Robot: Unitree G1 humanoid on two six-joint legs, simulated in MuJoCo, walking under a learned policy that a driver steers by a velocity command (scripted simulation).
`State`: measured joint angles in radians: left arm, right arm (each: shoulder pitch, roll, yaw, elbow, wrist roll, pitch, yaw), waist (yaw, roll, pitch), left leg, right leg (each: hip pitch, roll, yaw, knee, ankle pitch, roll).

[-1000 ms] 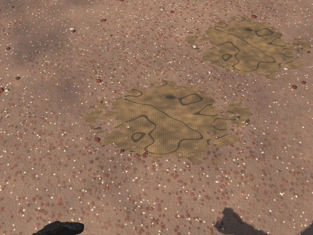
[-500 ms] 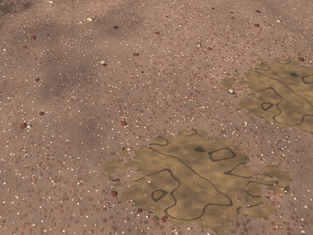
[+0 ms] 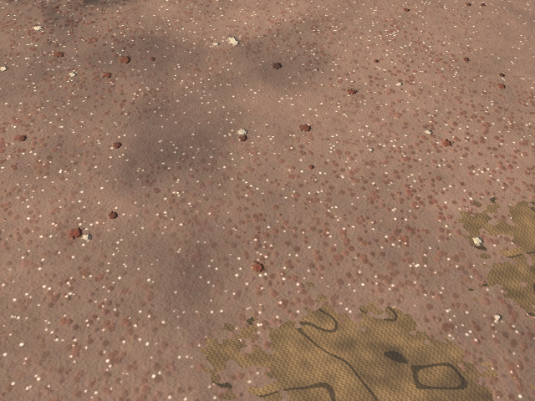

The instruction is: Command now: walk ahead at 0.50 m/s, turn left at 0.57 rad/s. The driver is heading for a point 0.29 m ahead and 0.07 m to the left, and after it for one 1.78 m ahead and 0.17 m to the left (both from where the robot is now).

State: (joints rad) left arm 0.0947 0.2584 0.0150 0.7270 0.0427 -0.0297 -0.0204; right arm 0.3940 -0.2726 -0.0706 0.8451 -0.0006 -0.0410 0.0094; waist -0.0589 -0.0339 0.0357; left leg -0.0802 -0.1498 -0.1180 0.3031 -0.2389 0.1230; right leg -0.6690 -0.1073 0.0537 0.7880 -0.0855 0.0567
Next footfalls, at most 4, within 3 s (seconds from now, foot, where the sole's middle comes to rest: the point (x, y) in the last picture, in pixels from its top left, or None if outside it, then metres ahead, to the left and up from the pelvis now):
0.16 right None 0.27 -0.13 -0.78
0.64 left None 0.25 0.10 -0.78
0.98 right None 0.29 -0.11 -0.78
2.38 right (209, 323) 0.67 0.12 -0.78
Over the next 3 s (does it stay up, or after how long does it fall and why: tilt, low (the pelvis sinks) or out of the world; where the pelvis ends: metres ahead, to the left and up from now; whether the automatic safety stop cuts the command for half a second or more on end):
stays up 0.81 0.26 -0.02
